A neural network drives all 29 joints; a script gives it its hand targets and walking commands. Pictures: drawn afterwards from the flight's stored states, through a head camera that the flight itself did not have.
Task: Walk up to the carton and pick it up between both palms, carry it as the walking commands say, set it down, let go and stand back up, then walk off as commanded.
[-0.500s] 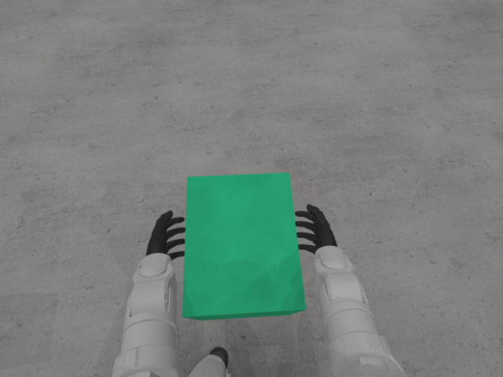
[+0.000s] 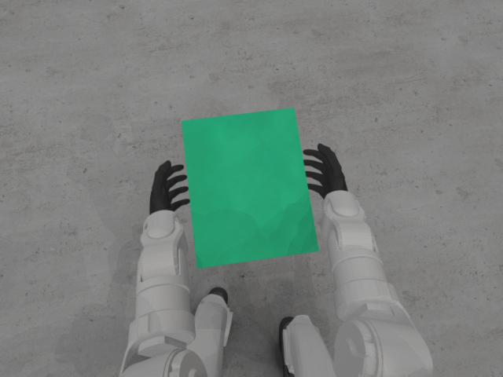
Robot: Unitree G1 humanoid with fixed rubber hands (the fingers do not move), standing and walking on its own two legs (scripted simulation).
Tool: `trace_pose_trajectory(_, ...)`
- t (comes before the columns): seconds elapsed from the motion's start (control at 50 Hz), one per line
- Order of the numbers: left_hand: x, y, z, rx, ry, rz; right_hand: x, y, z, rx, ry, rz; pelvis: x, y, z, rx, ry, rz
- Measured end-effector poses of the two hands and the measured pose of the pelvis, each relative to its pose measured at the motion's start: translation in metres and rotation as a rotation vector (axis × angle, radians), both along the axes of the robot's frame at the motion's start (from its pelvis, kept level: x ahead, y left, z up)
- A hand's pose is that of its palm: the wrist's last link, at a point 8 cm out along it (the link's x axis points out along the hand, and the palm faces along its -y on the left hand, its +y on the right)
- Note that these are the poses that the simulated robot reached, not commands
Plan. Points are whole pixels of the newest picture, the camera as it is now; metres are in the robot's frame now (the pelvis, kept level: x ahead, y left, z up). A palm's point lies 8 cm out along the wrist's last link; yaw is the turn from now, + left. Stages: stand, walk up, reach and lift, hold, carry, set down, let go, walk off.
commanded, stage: set down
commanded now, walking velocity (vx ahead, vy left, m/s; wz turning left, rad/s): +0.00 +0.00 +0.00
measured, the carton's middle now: (247, 193) +0.42 +0.07 -0.14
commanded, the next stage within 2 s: none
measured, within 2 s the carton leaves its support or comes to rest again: neither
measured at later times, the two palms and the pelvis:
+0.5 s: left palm (176, 206) +0.38 +0.20 -0.15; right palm (317, 186) +0.46 -0.06 -0.15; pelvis +0.00 -0.02 -0.08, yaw +0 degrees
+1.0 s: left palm (183, 204) +0.41 +0.21 -0.23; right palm (305, 187) +0.49 -0.06 -0.23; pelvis -0.01 -0.02 -0.14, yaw -1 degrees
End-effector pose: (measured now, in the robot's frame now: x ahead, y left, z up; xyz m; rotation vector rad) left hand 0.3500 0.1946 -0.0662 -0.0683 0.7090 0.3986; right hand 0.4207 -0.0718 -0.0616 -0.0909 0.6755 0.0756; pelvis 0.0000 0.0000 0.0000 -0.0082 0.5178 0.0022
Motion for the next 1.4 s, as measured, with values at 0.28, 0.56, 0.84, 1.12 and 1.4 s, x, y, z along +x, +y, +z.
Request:
trace_pose_trajectory(0.28,0.016,0.004,-0.049,0.001,0.005,0.028,0.023,0.007,-0.046,-0.001,0.002,0.012,-0.004,-0.010,-0.049,0.001,0.118,-0.003)
trace_pose_trajectory(0.56,0.035,0.004,-0.093,-0.001,0.013,0.024,0.041,0.007,-0.096,-0.006,0.007,0.005,0.002,-0.018,-0.083,0.005,0.208,-0.013)
trace_pose_trajectory(0.84,0.049,0.009,-0.139,-0.003,0.005,0.038,0.056,0.013,-0.145,-0.013,0.001,0.000,-0.005,-0.019,-0.120,0.008,0.267,-0.020)
trace_pose_trajectory(1.12,0.064,0.013,-0.188,-0.016,0.007,0.036,0.071,0.017,-0.189,-0.036,0.005,0.015,-0.019,-0.016,-0.159,0.006,0.288,-0.025)
trace_pose_trajectory(1.4,0.078,0.019,-0.235,-0.021,0.016,0.029,0.086,0.021,-0.234,-0.050,0.018,0.036,-0.030,-0.013,-0.193,0.008,0.308,-0.032)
